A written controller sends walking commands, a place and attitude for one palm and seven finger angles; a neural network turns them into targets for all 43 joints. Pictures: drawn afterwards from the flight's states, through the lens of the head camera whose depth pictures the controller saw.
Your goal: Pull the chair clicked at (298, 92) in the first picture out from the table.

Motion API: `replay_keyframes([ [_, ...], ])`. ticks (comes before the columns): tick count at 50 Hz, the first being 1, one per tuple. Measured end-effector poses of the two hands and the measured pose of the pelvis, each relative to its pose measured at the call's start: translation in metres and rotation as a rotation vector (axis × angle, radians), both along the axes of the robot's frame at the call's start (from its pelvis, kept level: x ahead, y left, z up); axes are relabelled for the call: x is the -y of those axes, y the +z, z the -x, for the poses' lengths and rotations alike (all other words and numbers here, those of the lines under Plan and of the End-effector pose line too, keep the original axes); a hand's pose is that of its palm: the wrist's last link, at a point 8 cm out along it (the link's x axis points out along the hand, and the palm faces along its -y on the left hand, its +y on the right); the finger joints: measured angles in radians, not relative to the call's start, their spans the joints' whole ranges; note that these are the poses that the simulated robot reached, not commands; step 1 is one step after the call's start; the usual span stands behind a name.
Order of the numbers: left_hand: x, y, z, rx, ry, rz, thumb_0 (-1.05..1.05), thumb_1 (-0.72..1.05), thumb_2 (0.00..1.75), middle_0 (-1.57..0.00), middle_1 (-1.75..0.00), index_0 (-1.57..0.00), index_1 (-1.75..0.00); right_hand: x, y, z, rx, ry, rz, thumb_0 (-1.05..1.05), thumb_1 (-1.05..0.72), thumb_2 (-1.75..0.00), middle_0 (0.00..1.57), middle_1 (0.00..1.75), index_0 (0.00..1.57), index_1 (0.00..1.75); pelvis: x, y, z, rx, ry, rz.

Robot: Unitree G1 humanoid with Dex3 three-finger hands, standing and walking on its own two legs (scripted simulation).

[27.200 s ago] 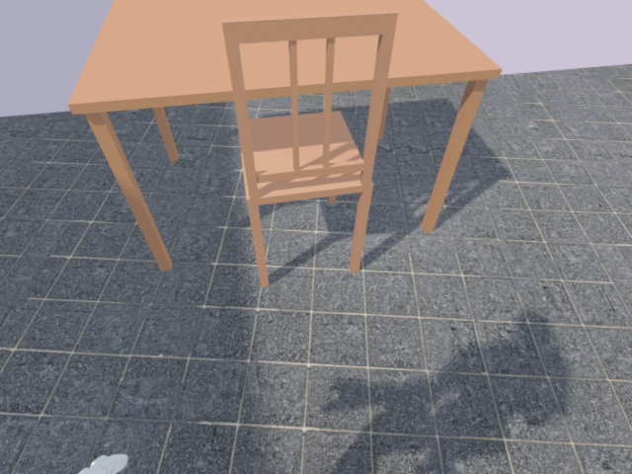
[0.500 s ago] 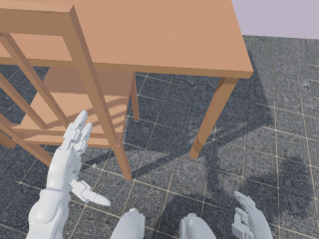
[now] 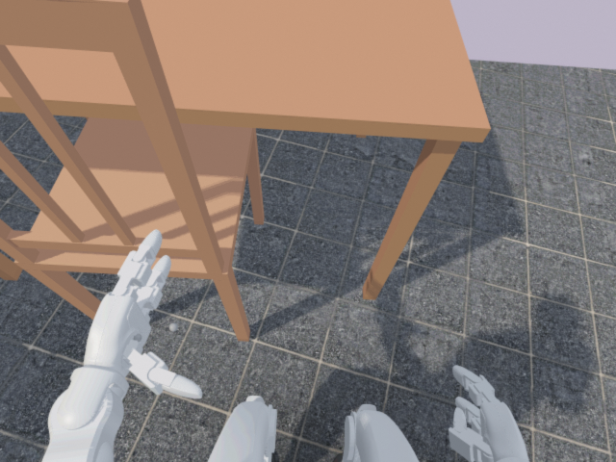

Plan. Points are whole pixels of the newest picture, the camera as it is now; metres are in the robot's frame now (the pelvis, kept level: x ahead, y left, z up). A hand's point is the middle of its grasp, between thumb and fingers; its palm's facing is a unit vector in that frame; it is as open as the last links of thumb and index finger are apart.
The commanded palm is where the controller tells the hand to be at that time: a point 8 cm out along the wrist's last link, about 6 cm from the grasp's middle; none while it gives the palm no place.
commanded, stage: push the fingers through the gap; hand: left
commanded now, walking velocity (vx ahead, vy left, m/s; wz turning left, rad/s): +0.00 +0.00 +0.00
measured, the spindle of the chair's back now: (11, 167) +0.45 +0.41 +0.08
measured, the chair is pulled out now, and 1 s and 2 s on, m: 0.00 0.00 0.00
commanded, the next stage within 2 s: hook a spindle and tug to test in 1.70 s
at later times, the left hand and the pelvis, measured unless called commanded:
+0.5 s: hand (177, 279) +0.32 +0.18 +0.04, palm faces -0.05 -1.00 -0.04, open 16.9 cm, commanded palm +0.31 +0.23 +0.04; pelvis +0.00 +0.01 +0.00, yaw +0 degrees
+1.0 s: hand (195, 253) +0.37 +0.17 +0.03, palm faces -0.06 -1.00 -0.03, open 17.0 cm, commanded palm +0.35 +0.22 +0.04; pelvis +0.01 +0.01 +0.01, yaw -1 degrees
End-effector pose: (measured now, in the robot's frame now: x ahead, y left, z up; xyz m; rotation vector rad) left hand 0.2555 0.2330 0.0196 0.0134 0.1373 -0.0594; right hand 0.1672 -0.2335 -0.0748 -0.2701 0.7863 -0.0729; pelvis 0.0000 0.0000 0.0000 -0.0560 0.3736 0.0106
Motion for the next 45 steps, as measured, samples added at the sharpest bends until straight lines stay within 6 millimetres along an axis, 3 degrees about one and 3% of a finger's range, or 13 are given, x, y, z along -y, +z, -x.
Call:
replay_keyframes([
  [4, 0.016, 0.029, 0.010, 0.098, -0.061, -0.001, -0.01, -0.49, 0.30, -0.05, -0.08, -0.06, -0.08, -0.003, 0.007, -0.001, 0.018, -0.002, 0.005, 0.01, -0.90, -0.90, 0.20, 0.30, 0.20, 0.30, -0.003, 0.006, -0.003, 0.014, -0.002, -0.001],
  [7, 0.010, 0.041, 0.005, 0.163, -0.026, -0.040, -0.01, -0.50, 0.30, -0.06, -0.08, -0.07, -0.08, -0.006, 0.007, -0.002, 0.019, 0.012, 0.003, 0.01, -0.90, -0.90, 0.20, 0.30, 0.20, 0.30, -0.004, 0.006, -0.003, 0.014, 0.000, -0.001],
  [11, -0.007, 0.022, -0.010, 0.115, 0.050, -0.044, -0.01, -0.50, 0.30, -0.06, -0.09, -0.07, -0.08, -0.008, 0.001, -0.003, 0.005, 0.027, -0.002, 0.01, -0.90, -0.90, 0.20, 0.30, 0.20, 0.30, -0.003, 0.001, 0.001, 0.003, 0.005, 0.001],
  [14, -0.008, 0.007, -0.017, 0.047, 0.036, -0.020, -0.01, -0.50, 0.30, -0.06, -0.08, -0.06, -0.08, -0.008, -0.002, -0.002, -0.004, 0.020, 0.001, 0.01, -0.90, -0.90, 0.20, 0.30, 0.20, 0.30, -0.004, -0.001, 0.002, -0.002, 0.005, 0.004],
  [22, 0.005, 0.030, -0.036, 0.139, -0.034, -0.023, -0.01, -0.50, 0.30, -0.06, -0.08, -0.07, -0.08, -0.007, 0.002, 0.006, -0.023, -0.001, 0.019, 0.01, -0.90, -0.90, 0.20, 0.30, 0.20, 0.30, -0.008, 0.005, -0.001, 0.000, 0.001, 0.007],
  [30, 0.004, 0.009, -0.060, 0.049, -0.001, -0.020, -0.01, -0.50, 0.30, -0.06, -0.08, -0.06, -0.08, -0.004, -0.004, 0.017, -0.079, -0.027, 0.013, 0.01, -0.90, -0.90, 0.20, 0.30, 0.20, 0.30, -0.010, 0.004, -0.003, -0.016, -0.006, 0.002],
  [40, -0.001, 0.022, -0.073, 0.134, 0.030, -0.039, -0.01, -0.50, 0.30, -0.06, -0.08, -0.05, -0.07, -0.001, -0.009, 0.024, -0.131, -0.034, 0.019, 0.01, -0.90, -0.90, 0.20, 0.30, 0.20, 0.30, -0.009, 0.006, -0.006, -0.020, -0.009, -0.002],
  [45, 0.002, 0.012, -0.088, 0.089, 0.007, -0.034, -0.01, -0.50, 0.30, -0.06, -0.08, -0.06, -0.07, 0.001, -0.013, 0.024, -0.146, -0.039, 0.018, 0.01, -0.90, -0.90, 0.20, 0.30, 0.20, 0.30, -0.008, 0.005, -0.005, -0.028, -0.007, -0.001],
])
